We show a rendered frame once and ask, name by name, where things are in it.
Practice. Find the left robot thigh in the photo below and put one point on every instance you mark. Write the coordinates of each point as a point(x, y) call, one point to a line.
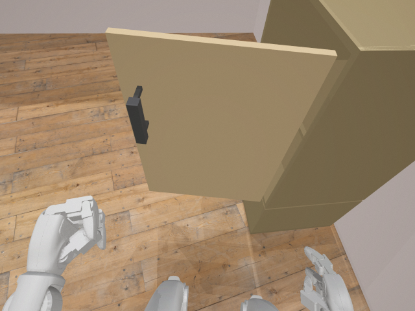
point(171, 295)

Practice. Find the robot left forearm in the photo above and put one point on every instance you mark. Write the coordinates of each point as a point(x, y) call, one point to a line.
point(36, 291)

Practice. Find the handle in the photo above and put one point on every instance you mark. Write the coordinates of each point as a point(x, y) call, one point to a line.
point(135, 112)

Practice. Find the cupboard door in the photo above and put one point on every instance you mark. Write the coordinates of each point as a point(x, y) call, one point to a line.
point(222, 113)

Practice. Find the right robot thigh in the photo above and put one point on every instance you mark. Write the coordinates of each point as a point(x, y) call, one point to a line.
point(255, 304)

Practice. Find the robot right hand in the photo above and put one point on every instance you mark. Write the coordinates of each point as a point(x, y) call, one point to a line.
point(331, 293)

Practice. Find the robot thigh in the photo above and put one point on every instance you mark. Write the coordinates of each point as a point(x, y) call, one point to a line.
point(171, 295)
point(255, 304)

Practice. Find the robot left hand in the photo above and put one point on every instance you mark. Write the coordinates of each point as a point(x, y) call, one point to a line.
point(78, 221)

